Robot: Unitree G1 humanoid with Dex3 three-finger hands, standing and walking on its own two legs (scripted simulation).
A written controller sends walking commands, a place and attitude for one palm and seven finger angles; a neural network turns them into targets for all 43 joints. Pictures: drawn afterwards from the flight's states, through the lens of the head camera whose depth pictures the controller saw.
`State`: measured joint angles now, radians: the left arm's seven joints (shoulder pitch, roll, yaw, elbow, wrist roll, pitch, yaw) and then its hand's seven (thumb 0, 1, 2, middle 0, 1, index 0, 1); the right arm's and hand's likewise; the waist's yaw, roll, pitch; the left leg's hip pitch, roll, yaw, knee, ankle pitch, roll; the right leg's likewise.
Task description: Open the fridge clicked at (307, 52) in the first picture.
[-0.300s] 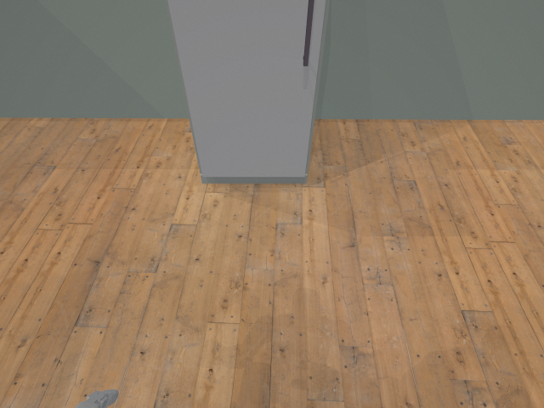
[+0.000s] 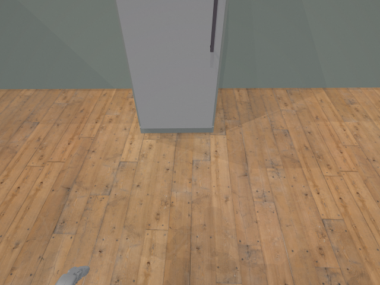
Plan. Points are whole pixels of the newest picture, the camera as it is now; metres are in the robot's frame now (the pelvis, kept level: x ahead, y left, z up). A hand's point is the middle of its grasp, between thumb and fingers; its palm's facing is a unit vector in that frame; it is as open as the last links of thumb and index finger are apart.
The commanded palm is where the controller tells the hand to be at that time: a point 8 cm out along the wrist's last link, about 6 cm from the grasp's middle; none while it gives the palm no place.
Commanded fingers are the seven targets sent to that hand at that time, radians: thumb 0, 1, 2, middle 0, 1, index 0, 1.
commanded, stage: stand and wait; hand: right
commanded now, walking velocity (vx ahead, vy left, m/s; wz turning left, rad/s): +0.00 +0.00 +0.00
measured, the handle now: (214, 10) +1.25 -0.06 +0.12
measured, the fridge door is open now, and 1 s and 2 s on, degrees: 0 0 0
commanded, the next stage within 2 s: look at it before walking up in 0.52 s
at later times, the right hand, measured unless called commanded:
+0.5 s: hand out of the picture +0.06 -0.23 -0.15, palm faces -0.03 +0.94 -0.33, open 7.4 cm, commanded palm none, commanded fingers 0.00 -0.90 -0.90 0.20 0.30 0.20 0.30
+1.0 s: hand out of the picture +0.05 -0.23 -0.15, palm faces -0.03 +0.95 -0.32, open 7.3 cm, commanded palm none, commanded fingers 0.00 -0.90 -0.90 0.20 0.30 0.20 0.30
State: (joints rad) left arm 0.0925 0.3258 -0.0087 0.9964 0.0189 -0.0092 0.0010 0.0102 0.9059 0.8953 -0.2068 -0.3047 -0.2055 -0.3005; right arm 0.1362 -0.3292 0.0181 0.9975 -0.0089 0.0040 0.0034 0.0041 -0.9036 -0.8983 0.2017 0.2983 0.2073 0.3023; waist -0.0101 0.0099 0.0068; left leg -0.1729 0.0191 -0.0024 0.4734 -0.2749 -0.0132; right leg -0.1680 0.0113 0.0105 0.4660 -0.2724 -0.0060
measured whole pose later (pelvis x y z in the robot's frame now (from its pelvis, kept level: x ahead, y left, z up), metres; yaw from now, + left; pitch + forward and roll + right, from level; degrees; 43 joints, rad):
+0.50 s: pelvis -0.02 +0.01 +0.00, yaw +0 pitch -2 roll +0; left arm 0.14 0.34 -0.01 1.10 0.01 0.00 0.00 0.01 0.91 0.90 -0.21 -0.30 -0.20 -0.30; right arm 0.15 -0.34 0.01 1.07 -0.01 0.00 0.01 0.00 -0.90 -0.90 0.20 0.30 0.21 0.30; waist 0.00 0.00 0.03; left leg -0.16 0.00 0.00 0.41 -0.22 0.01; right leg -0.15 -0.01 0.02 0.41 -0.22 0.01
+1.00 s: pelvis -0.02 +0.01 +0.01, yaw +0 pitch -2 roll +0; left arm 0.13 0.33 -0.01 1.11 0.01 -0.01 0.00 0.01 0.91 0.90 -0.21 -0.30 -0.20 -0.30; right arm 0.15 -0.34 0.01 1.08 -0.01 0.00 0.01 0.00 -0.90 -0.90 0.20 0.30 0.21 0.30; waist 0.00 0.01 0.03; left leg -0.16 0.00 0.00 0.39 -0.20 0.01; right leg -0.15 -0.01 0.02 0.39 -0.20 0.02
